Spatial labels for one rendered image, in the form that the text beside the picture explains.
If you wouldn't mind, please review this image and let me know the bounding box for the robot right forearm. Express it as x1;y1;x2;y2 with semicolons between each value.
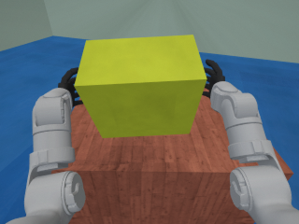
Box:
210;81;292;202

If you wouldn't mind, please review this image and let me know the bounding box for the pedestal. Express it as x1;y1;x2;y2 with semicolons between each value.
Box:
51;83;293;224

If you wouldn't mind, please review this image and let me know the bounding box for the robot left hand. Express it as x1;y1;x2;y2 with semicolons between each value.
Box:
58;67;83;108

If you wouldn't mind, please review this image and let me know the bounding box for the carton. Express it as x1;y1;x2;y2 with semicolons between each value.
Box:
74;35;207;138

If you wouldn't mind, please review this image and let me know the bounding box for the robot left forearm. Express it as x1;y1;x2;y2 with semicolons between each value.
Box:
24;88;76;214

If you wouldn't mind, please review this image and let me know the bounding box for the robot right hand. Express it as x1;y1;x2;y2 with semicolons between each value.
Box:
202;59;225;99

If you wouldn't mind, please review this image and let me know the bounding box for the right robot upper arm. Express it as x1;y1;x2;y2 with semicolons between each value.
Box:
230;164;299;224

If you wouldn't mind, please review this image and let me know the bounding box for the left robot upper arm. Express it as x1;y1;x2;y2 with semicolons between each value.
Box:
6;171;86;224

